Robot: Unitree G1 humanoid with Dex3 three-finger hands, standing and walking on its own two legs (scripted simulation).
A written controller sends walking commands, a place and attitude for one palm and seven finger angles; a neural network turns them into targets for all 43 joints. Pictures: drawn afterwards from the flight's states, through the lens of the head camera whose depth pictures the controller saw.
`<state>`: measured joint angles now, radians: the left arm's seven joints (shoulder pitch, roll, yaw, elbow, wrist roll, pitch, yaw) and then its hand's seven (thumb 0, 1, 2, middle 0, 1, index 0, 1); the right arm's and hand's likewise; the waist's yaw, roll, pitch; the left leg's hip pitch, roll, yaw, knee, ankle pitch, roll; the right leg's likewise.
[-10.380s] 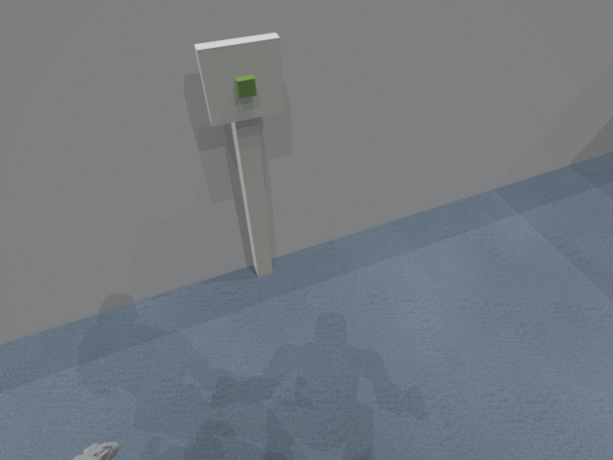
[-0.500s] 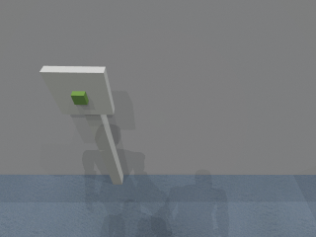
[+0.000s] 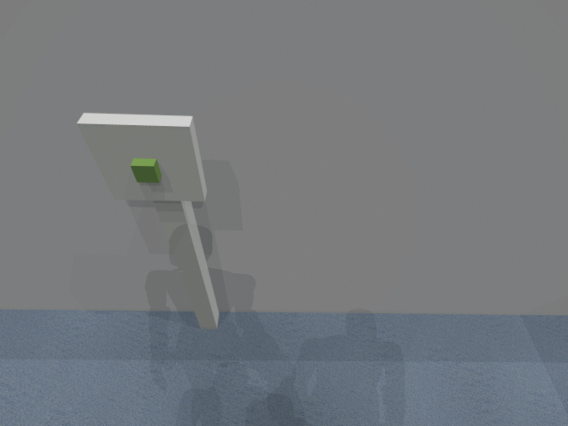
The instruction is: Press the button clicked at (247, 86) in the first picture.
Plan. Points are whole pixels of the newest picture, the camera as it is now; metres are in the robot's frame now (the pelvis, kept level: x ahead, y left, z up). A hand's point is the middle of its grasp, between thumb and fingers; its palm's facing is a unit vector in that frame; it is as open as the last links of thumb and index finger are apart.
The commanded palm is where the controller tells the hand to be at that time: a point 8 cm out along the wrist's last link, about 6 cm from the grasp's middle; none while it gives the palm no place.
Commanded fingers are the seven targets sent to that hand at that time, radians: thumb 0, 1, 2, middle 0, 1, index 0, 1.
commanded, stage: look again from close up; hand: left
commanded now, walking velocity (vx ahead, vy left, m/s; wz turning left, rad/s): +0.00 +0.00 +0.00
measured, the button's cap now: (147, 169) +0.51 +0.28 +0.05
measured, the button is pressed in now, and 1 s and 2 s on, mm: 0 0 0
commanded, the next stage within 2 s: shuffle to correct the standing spot in 0.16 s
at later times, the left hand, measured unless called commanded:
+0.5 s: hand out of the picture -0.01 +0.18 -0.19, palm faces +0.12 -0.98 -0.15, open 7.4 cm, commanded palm none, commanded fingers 0.00 0.90 0.90 -0.20 -0.30 -0.20 -0.30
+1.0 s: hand (160, 420) +0.16 +0.21 -0.18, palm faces +0.09 -0.97 -0.22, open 7.4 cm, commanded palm none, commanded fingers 0.00 0.90 0.90 -0.20 -0.30 -0.20 -0.30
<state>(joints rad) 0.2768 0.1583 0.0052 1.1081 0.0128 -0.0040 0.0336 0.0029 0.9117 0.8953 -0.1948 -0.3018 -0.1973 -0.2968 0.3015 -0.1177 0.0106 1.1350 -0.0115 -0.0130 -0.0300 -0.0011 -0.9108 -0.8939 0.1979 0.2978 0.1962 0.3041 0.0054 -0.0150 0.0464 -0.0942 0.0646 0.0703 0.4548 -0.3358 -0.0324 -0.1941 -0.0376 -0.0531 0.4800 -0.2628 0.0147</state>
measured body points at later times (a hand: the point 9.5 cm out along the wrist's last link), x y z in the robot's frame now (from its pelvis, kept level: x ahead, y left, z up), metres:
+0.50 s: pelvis +0.01 +0.02 -0.01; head +0.03 +0.04 +0.44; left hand -0.02 +0.23 -0.18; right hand -0.01 -0.20 -0.16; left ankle -0.05 +0.13 -0.74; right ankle +0.00 -0.13 -0.74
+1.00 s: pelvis +0.07 +0.02 -0.01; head +0.12 +0.03 +0.44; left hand +0.15 +0.26 -0.16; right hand +0.08 -0.19 -0.17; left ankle +0.00 +0.14 -0.70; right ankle +0.14 -0.06 -0.74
